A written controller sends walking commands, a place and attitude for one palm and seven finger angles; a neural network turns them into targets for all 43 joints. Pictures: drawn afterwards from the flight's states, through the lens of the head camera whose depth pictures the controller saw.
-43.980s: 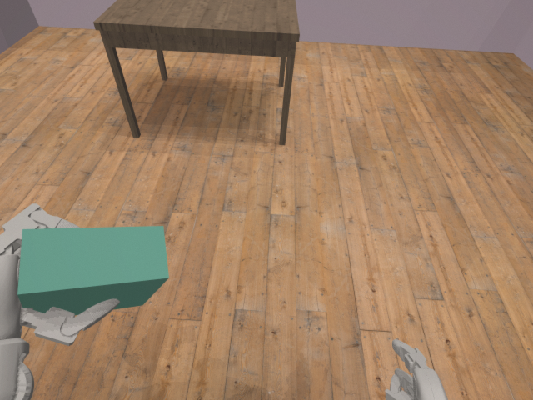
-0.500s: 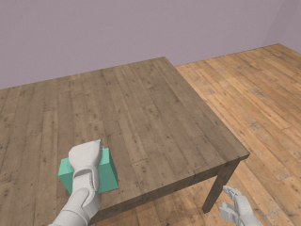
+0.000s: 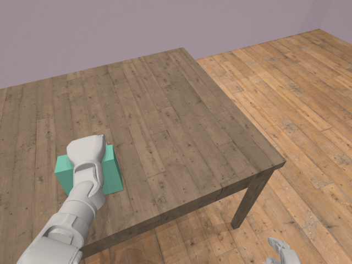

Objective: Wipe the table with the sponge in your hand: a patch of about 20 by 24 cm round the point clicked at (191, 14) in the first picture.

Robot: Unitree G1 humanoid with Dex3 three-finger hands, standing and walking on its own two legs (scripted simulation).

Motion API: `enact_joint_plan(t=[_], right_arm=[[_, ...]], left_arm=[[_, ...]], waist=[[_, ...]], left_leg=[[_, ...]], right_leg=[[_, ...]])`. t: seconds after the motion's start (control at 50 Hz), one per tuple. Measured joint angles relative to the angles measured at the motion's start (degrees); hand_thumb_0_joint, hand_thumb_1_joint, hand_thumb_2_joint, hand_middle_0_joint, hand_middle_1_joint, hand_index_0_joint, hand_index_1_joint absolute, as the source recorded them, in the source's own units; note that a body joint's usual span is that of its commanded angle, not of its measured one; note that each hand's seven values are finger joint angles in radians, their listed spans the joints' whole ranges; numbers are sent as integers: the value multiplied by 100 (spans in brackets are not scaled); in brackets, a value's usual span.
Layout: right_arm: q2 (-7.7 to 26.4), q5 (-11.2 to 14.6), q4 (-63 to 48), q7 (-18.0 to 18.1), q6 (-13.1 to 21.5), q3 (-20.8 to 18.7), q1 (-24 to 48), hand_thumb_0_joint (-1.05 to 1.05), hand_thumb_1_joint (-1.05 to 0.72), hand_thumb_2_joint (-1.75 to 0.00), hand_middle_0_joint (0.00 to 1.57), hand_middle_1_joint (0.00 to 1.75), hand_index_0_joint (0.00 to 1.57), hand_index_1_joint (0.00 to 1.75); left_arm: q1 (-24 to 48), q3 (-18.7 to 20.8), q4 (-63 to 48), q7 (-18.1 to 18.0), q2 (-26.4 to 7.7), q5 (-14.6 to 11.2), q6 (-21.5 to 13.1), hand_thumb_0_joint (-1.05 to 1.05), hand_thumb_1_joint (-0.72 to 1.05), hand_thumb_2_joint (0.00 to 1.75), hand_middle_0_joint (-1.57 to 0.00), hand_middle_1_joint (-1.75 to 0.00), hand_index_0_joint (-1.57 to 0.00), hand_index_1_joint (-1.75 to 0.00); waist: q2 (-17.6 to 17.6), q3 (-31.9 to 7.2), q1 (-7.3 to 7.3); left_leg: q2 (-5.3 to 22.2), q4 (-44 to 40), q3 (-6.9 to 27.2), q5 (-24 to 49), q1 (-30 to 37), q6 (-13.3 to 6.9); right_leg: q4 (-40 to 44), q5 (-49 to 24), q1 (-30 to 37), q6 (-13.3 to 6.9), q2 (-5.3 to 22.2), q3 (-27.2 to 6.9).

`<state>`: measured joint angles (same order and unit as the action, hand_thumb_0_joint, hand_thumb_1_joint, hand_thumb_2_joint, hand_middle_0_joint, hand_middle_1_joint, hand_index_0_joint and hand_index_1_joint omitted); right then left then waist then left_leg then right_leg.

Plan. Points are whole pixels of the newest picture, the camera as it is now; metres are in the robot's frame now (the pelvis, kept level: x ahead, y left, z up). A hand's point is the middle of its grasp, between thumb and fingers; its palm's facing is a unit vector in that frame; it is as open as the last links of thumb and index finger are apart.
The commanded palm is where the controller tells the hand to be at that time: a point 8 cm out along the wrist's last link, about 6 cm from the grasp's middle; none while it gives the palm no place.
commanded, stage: wipe forward along the middle lane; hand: left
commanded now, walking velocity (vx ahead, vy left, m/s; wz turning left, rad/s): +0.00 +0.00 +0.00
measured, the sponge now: (94, 179) +0.34 +0.25 -0.05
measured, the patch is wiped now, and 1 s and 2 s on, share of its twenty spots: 1.00 1.00 1.00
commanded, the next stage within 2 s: slide back across to the first lane in 0.86 s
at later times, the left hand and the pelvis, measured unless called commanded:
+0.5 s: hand (90, 150) +0.40 +0.27 +0.00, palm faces -0.10 -0.01 -0.99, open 10.1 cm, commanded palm +0.38 +0.27 +0.03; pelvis +0.00 +0.01 -0.01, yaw +0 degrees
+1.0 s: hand (86, 139) +0.44 +0.29 +0.00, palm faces -0.12 +0.00 -0.99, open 10.1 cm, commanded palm +0.42 +0.29 +0.03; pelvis +0.00 +0.02 -0.01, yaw +0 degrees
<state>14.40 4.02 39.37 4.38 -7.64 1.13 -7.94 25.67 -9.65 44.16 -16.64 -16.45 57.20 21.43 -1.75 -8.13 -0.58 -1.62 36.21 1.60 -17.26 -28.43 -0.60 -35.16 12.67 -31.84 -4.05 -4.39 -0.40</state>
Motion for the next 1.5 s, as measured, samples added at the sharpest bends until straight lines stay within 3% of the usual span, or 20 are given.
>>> enact_joint_plan(t=[0.34,0.76,1.0,1.26,1.5], right_arm=[[29,-17,51,-70,86,-87,-183,1,-91,-90,20,30,20,30],[3,-45,111,-124,169,-37,-449,1,-91,-90,20,30,20,30],[32,-76,225,-237,244,-100,-715,1,-91,-90,20,30,20,30],[-25,-45,83,-303,137,-43,-709,1,-91,-90,20,30,20,30],[33,-41,1,-318,64,-128,-667,1,-91,-90,20,30,20,30]], left_arm=[[669,228,792,-143,-204,128,-416,0,-59,112,-77,-131,-80,-131],[1699,557,1908,-229,-697,189,-690,1,-59,112,-77,-132,-79,-133],[2083,629,2337,-254,-826,264,-757,1,-59,112,-77,-131,-80,-133],[1699,1021,1965,-212,-1031,276,-915,1,-58,112,-75,-134,-77,-136],[1200,1069,1564,17,-1177,285,-1176,1,-56,112,-72,-136,-75,-138]], waist=[[25,-61,90],[63,-90,405],[20,-179,504],[70,-122,552],[106,-115,383]], left_leg=[[0,258,42,-83,-433,-4],[11,554,43,-126,-1010,-54],[-4,757,0,-203,-1327,-128],[4,553,-97,-183,-1027,-189],[-38,298,-42,-238,-599,-253]], right_leg=[[-152,47,-375,24,-2,53],[-250,-7,-860,97,-13,70],[-376,25,-1148,169,-3,38],[-158,-30,-862,223,-12,-75],[139,35,-392,268,31,-49]])
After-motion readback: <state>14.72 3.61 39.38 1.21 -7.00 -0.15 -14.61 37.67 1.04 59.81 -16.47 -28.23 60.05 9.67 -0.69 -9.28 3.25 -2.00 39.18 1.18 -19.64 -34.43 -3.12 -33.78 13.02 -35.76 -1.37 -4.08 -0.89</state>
